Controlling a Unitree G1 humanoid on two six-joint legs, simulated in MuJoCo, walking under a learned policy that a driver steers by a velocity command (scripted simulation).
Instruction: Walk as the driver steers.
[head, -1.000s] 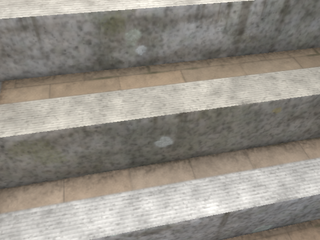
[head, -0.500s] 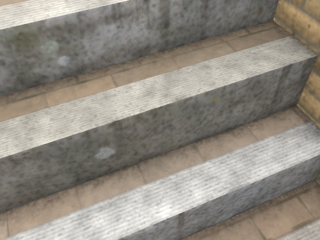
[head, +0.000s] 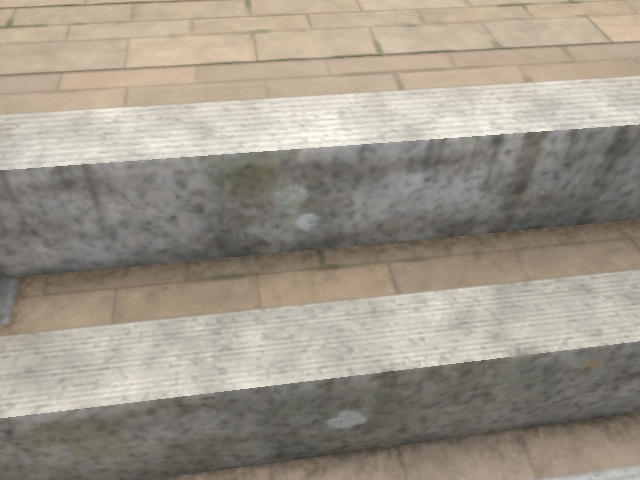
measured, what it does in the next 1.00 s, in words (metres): climbs: right foot 0.21 m higher, then left foot 0.22 m higher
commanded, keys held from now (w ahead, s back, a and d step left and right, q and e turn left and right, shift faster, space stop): w+q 0.28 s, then w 0.42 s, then w+e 0.30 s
